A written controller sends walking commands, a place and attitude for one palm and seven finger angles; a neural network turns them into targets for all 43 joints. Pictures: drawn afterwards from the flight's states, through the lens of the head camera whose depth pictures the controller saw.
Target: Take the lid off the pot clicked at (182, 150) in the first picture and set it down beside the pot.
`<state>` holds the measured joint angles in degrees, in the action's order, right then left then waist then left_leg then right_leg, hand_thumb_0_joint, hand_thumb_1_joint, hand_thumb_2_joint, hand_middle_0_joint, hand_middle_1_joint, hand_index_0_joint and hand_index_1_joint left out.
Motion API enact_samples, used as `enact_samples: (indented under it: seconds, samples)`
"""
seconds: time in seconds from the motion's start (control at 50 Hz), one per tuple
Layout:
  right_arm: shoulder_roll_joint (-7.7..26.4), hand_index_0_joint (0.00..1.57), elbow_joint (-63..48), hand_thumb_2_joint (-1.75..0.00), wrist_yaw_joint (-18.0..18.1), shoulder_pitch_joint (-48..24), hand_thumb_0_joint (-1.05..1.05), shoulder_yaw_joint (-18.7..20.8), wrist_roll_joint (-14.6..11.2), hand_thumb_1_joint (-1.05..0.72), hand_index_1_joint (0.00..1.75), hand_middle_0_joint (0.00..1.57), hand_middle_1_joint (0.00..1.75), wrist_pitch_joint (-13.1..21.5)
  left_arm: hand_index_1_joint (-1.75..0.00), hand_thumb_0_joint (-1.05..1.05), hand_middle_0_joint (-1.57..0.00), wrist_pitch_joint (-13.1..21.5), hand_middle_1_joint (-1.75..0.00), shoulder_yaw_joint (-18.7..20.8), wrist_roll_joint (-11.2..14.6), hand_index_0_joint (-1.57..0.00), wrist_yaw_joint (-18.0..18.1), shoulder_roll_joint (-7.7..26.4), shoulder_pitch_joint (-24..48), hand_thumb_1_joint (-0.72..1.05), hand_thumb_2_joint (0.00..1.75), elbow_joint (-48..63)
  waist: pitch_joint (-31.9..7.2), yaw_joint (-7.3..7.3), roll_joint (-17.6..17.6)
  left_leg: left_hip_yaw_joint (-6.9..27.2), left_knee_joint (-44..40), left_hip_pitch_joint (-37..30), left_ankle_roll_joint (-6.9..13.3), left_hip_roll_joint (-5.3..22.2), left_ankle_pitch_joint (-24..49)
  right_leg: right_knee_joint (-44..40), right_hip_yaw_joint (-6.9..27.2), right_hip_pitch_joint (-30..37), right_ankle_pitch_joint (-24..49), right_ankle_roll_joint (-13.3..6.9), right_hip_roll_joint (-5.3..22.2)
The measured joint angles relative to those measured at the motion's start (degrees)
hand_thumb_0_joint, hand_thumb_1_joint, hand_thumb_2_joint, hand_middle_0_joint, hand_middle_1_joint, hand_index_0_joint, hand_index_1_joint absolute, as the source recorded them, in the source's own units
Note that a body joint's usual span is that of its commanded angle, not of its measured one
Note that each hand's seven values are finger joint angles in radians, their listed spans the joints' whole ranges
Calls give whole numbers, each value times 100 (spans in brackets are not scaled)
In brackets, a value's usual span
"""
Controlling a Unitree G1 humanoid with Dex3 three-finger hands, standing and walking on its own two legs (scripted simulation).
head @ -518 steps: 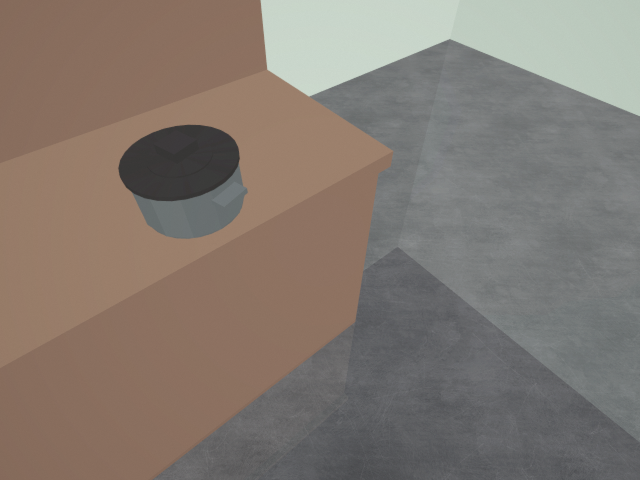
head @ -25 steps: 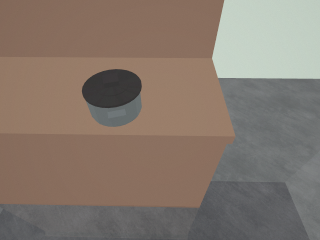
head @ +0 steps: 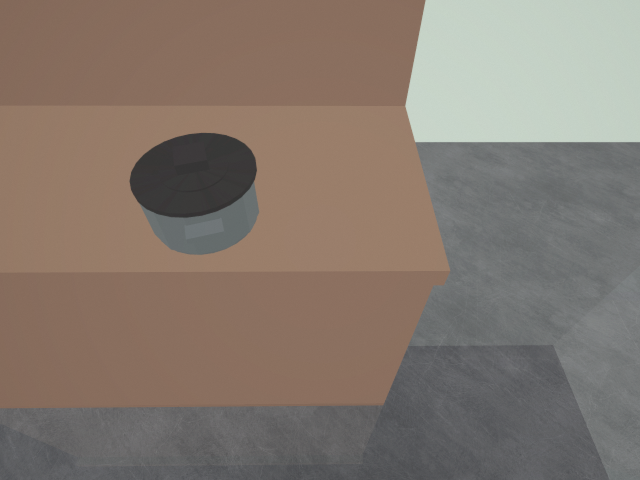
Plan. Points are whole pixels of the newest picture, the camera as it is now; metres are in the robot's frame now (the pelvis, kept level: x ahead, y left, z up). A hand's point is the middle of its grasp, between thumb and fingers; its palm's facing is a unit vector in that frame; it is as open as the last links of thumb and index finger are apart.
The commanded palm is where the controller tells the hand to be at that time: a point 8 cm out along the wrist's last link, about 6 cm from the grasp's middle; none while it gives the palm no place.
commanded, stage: look again from close up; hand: left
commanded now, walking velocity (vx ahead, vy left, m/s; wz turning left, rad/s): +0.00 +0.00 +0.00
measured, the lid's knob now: (190, 158) +0.52 +0.22 +0.11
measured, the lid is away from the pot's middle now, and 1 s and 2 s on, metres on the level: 0.00 0.00 0.00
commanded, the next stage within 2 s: shuffle to correct the standing spot in 0.84 s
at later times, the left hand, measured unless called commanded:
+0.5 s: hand out of the picture +0.02 +0.15 -0.17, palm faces +0.02 -0.98 -0.21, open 7.4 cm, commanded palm none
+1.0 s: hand out of the picture +0.01 +0.15 -0.17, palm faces +0.03 -0.98 -0.20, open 7.4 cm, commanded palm none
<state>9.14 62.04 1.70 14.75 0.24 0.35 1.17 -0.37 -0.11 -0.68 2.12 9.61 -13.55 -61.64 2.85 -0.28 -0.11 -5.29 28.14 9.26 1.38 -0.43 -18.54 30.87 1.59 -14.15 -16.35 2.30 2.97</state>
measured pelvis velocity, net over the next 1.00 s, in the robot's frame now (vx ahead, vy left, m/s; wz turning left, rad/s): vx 0.00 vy -0.03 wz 0.01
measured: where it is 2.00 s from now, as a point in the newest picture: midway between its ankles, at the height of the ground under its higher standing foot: outside the picture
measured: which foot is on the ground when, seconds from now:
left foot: down 0.00-1.00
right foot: down 0.00-1.00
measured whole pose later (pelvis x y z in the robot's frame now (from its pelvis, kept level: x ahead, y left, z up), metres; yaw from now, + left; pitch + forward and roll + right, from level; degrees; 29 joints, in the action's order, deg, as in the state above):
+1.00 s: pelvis +0.00 -0.03 +0.00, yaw +0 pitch +0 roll +0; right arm 7.7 64.9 1.7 15.4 0.4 0.1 1.4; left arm 0.6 0.3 -0.6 1.9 9.5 -15.4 -62.4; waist 2.1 0.1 -0.9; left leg -4.1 26.2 8.8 -1.0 2.0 -17.2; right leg 28.5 0.2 -13.4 -15.2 0.0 0.6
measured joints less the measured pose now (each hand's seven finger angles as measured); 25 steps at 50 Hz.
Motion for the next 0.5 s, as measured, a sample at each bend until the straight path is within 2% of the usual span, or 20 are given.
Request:
enact_samples:
  seconds: [0.5]
  samples:
    - [-34, 20, 170, -89, -10, -78, 1, 24, -14, -91, 30, 20, 30, 4, -30, 0, -20, 80, -30, 16, 9, -20, -18, 32, -77, 91, 90, -23, -65, 26, -51, 102, -152, -35, -228, 229, 84, -147, -125, 48, 51, -221, -224]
